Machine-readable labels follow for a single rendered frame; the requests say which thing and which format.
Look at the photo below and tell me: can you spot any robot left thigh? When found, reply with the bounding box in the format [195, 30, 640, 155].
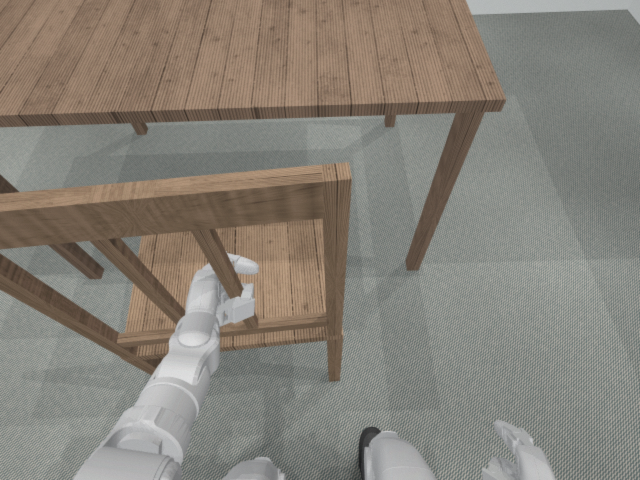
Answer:
[222, 460, 286, 480]

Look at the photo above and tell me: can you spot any robot right thigh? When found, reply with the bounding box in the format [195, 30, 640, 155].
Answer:
[364, 437, 437, 480]

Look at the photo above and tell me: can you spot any robot thigh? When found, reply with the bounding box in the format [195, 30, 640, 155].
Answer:
[364, 437, 437, 480]
[222, 460, 286, 480]

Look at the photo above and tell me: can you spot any robot left hand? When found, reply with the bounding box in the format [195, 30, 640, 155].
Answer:
[185, 251, 259, 327]

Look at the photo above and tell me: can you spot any chair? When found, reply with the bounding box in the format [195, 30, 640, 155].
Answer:
[0, 162, 352, 382]

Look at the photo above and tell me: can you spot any left robot forearm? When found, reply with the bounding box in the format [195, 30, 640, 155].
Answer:
[73, 312, 220, 480]

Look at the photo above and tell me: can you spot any left robot upper arm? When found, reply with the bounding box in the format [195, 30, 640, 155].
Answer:
[78, 446, 182, 480]

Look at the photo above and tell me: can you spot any table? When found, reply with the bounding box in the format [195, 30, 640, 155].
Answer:
[0, 0, 507, 279]

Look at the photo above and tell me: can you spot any robot right hand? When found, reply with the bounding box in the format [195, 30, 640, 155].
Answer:
[482, 420, 556, 480]

